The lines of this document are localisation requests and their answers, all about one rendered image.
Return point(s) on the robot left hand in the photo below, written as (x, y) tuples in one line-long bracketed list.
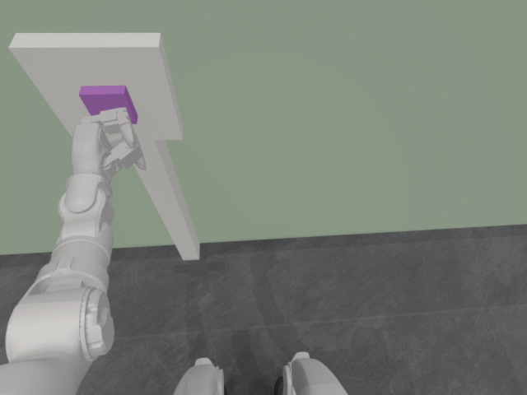
[(93, 153)]

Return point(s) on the robot left shin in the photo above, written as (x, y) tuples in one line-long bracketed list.
[(203, 361)]

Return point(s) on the left robot forearm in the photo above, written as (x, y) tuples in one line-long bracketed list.
[(82, 253)]

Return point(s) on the button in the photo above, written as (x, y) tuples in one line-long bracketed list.
[(100, 98)]

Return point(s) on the robot right thigh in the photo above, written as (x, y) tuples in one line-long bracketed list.
[(308, 376)]

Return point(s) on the panel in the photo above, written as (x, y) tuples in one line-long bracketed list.
[(60, 63)]

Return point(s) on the left robot upper arm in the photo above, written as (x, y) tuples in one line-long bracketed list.
[(54, 338)]

